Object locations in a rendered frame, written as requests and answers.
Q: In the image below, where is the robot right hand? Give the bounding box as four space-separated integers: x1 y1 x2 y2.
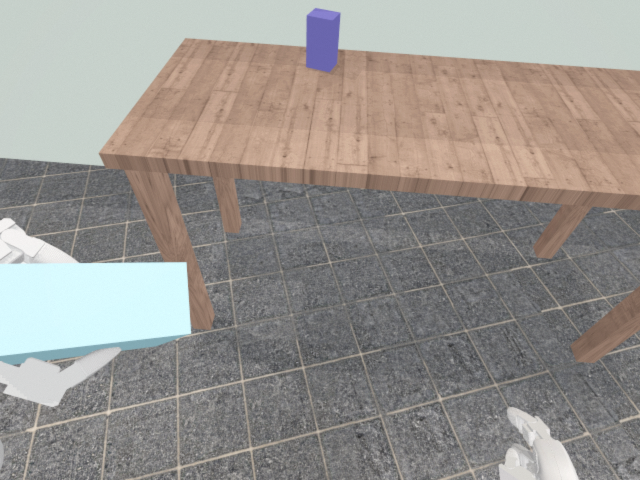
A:
499 407 579 480

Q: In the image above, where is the table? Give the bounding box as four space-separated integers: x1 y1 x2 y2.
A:
99 38 640 363

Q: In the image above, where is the sponge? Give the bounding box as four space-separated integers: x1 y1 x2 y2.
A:
0 262 191 365

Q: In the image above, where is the robot left hand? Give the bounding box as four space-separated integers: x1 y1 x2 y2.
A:
0 218 121 407

